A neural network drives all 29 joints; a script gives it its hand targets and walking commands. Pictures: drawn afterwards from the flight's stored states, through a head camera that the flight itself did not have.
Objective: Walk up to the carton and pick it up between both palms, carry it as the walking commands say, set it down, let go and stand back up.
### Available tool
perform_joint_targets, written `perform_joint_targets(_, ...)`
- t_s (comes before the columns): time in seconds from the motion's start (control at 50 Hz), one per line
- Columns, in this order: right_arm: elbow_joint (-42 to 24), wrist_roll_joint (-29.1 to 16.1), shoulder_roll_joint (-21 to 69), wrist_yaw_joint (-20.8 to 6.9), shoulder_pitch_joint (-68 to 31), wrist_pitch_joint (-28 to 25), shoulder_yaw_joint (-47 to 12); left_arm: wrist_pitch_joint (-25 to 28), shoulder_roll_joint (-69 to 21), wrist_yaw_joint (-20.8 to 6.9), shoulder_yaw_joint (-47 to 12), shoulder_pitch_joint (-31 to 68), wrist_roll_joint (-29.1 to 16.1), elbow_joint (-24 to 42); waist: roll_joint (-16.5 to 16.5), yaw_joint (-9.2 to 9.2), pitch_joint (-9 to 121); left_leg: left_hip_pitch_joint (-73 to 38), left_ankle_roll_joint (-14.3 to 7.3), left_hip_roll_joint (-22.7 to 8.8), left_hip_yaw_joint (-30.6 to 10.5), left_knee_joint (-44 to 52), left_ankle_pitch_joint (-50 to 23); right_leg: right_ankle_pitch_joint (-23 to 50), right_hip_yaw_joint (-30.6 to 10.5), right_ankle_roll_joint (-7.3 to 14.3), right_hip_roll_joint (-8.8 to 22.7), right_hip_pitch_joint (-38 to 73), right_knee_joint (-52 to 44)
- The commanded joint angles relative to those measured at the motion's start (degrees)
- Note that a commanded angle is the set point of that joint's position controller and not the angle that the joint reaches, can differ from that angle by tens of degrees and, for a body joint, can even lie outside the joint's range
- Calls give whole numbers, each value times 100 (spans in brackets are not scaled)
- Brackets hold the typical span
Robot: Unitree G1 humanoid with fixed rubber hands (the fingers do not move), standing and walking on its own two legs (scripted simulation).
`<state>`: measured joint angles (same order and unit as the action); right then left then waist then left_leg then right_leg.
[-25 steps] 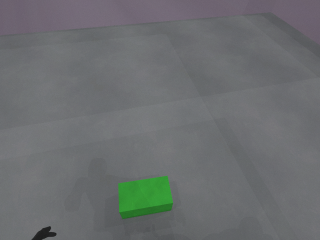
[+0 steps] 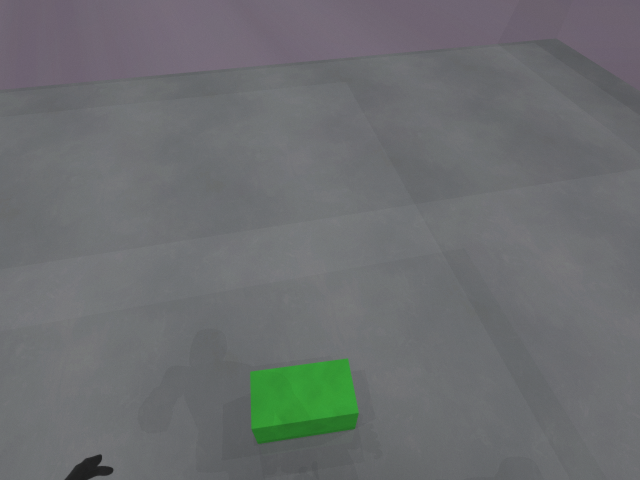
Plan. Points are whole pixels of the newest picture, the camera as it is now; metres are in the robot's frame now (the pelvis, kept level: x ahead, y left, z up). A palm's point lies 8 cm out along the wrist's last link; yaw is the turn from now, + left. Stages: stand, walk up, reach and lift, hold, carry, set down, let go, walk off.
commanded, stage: walk up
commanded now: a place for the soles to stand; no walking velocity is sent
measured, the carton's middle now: (303, 400) +0.45 +0.06 -0.67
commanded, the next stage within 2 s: none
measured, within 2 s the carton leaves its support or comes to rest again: neither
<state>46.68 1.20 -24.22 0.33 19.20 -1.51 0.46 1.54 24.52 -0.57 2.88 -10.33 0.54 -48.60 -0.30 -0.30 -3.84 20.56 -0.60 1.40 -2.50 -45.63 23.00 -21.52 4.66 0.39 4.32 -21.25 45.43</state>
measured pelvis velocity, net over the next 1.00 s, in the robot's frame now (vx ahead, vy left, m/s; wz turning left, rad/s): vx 0.00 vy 0.02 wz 0.06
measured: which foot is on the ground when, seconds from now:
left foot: down 0.00-1.00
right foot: down 0.00-1.00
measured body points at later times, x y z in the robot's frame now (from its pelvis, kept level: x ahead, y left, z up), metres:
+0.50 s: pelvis +0.01 +0.03 +0.00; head +0.04 +0.03 +0.45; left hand +0.12 +0.36 -0.10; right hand +0.07 -0.30 -0.11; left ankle +0.01 +0.15 -0.71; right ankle +0.02 -0.11 -0.70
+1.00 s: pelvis +0.00 +0.02 +0.00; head +0.03 +0.03 +0.45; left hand +0.09 +0.36 -0.10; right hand +0.07 -0.30 -0.11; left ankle +0.01 +0.16 -0.71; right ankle +0.02 -0.10 -0.71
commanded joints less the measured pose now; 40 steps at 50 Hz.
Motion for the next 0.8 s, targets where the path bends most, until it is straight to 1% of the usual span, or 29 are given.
perform_joint_targets(0.0, -127, -95, -1261, 8, 420, -107, 522, 179, 1672, 58, 388, 617, 74, 461, -823, -127, 271, 502, -197, -295, 187, -282, 378, -462, -1403, 972, 1668, 401, -1998)
perform_joint_targets(0.04, 63, -3, -1242, -2, 625, -183, 497, 133, 1350, 36, 279, 529, 41, 483, -388, -267, 254, -271, -212, -150, 46, 916, -596, 281, -469, 523, 834, 153, -858)
perform_joint_targets(0.06, 7, 93, -1376, 32, 623, -229, 519, 81, 994, 25, 251, 289, 7, 542, 722, -211, 395, -489, -409, -593, -1167, 1317, -1562, 184, -31, 272, 308, -302, 310)
perform_joint_targets(0.08, -138, 113, -1643, 65, 364, -249, 566, 41, 867, 52, 219, 335, -69, 581, 1216, -100, 260, -416, -966, -1286, -2916, 1924, -1683, -685, -128, -2, -181, -873, 685)
perform_joint_targets(0.1, -148, 51, -1741, 64, 143, -258, 574, 4, 1111, 70, 275, 466, -45, 430, 827, -125, 297, -268, -1229, -1534, -3333, 2227, -1169, -1427, -546, 91, -75, -730, 836)
perform_joint_targets(0.16, -139, 72, -1723, 108, -73, -180, 530, 75, 1185, 58, 276, 395, -49, 414, 919, -34, 67, 82, -1113, -1164, -2715, 1801, -1603, -1346, -447, 129, -134, -371, 117)
perform_joint_targets(0.2, -199, 1, -1432, 123, -227, -131, 482, 151, 1231, 71, 312, 173, 3, 291, 614, 143, 189, 703, -832, -900, -2024, 1266, -2798, -19, -439, 209, -133, 780, -673)
perform_joint_targets(0.22, -264, -92, -1350, 133, -378, -124, 379, 204, 1379, 94, 346, -162, 5, 243, 290, 289, 555, 956, -546, -625, -1511, 558, -2913, 839, -966, 406, 360, 1294, -1087)
perform_joint_targets(0.26, -260, -95, -1046, 115, -467, -100, 336, 179, 1798, 124, 448, -446, -16, 222, -638, 366, 999, 1428, -140, 29, -11, -721, -1127, 1191, -2021, 1228, 1891, 2111, -1995)
perform_joint_targets(0.3, -156, -109, -1224, 128, -163, -81, 417, 181, 1695, 113, 348, 147, -31, 400, -673, 127, 605, 872, -140, -181, 104, -1048, 824, 2182, -1980, 1629, 2267, 1097, -1616)
perform_joint_targets(0.32, -114, -117, -1243, 93, 153, -91, 416, 174, 1678, 91, 333, 415, 23, 445, -948, -90, 655, 342, -171, -355, 157, -354, 688, 1855, -1273, 1298, 1959, 740, -1493)
perform_joint_targets(0.34, -25, -76, -1177, 73, 544, -165, 412, 115, 1504, 88, 273, 640, 19, 511, -621, -283, 527, -192, -316, -200, 136, 565, -308, 1404, -716, 832, 1383, 442, -971)
perform_joint_targets(0.36, 73, 14, -1257, 69, 672, -220, 456, 63, 1192, 87, 205, 588, -26, 530, -54, -283, 499, -448, -423, -405, -665, 1162, -1461, 1079, -209, 399, 678, 77, 12)
perform_joint_targets(0.38, -31, 89, -1673, 82, 487, -275, 531, 28, 910, 99, 236, 376, -65, 504, 992, -125, 306, -634, -801, -1247, -2508, 1726, -2713, 187, -28, 59, -60, -665, 954)
perform_joint_targets(0.4, -84, 8, -1836, 75, 332, -277, 545, -21, 1121, 122, 198, 672, -52, 593, 1162, -190, 387, -813, -1184, -1656, -3443, 2125, -2452, -1429, -465, 75, -136, -1134, 953)
perform_joint_targets(0.42, -79, -32, -1747, 85, 214, -283, 565, -12, 1311, 115, 285, 774, -63, 559, 350, -124, 278, -655, -1280, -1529, -3381, 2125, -2063, -1627, -702, 128, -76, -846, 881)
perform_joint_targets(0.44, -1, 5, -1888, 124, 192, -304, 536, 13, 1181, 86, 220, 649, -117, 522, 803, -33, 48, -251, -1374, -1359, -2915, 1788, -2411, -1553, -637, 173, -32, -788, 645)
perform_joint_targets(0.5, -157, 32, -1464, 130, -567, -158, 399, 162, 1126, 70, 265, -105, -74, 329, 569, 280, 384, 528, -819, -734, -1728, 1036, -3064, 190, -515, 319, -101, 997, -1046)
perform_joint_targets(0.52, -185, -129, -1252, 132, -561, -158, 337, 214, 1467, 141, 319, -254, 17, 253, -81, 435, 483, 1171, -359, -319, -964, 73, -3234, 1323, -1152, 628, 587, 1656, -1210)
perform_joint_targets(0.54, -225, -100, -1036, 139, -375, -168, 302, 219, 1667, 142, 373, -546, 49, 219, -961, 379, 729, 1544, -204, 52, -308, -886, -1905, 1585, -1886, 1028, 1516, 2134, -1800)
perform_joint_targets(0.56, -282, -160, -1024, 185, -401, -104, 361, 194, 1779, 122, 400, -155, 21, 309, -1079, 241, 859, 1508, -152, 18, 53, -1126, 270, 2116, -2278, 1488, 2218, 1859, -1933)
perform_joint_targets(0.58, -302, -134, -1282, 142, -438, -68, 381, 202, 1844, 103, 448, -35, 9, 376, -962, 294, 684, 1333, -145, -210, 74, -1469, 1089, 2029, -2299, 1590, 2413, 1576, -2009)
perform_joint_targets(0.66, 113, -66, -1059, -26, 398, -98, 395, 75, 1623, 99, 331, 588, 10, 475, -955, -244, 209, -80, -115, -130, 579, 397, -227, 656, -443, 676, 1072, 312, -1272)
perform_joint_targets(0.68, 256, -36, -1171, 33, 732, -172, 457, 30, 1379, 36, 311, 479, 79, 511, -660, -296, 253, -440, -106, 117, 459, 915, -545, 111, -135, 507, 628, 165, -601)
perform_joint_targets(0.7, 304, 10, -1362, 83, 848, -208, 514, -42, 995, 43, 211, 628, 23, 565, 376, -406, 297, -825, -308, -334, -833, 1310, -1192, 383, -66, 291, 309, -408, 628)
perform_joint_targets(0.72, 41, 70, -1729, 146, 489, -289, 529, -53, 708, 52, 163, 562, -114, 730, 1280, -215, 23, -508, -849, -1328, -3011, 2115, -1668, -642, -159, 63, -176, -1174, 1007)
perform_joint_targets(0.74, -38, 27, -1999, 148, 296, -300, 584, -111, 1150, 75, 243, 640, -59, 556, 442, -189, -52, 29, -1166, -1565, -3559, 2467, -601, -1433, -833, 141, -19, -861, 972)
perform_joint_targets(0.76, -4, 25, -1990, 177, -40, -303, 594, -110, 1284, 43, 259, 666, -108, 540, 227, 27, -227, 315, -1158, -1415, -3215, 2386, -280, -1338, -849, 217, 47, -639, 920)
perform_joint_targets(0.78, -99, 55, -1996, 199, -379, -255, 587, -108, 1250, 21, 272, 465, -96, 480, 766, 101, -331, 986, -1260, -1342, -3111, 2402, 459, -1309, -768, 195, -33, -349, 827)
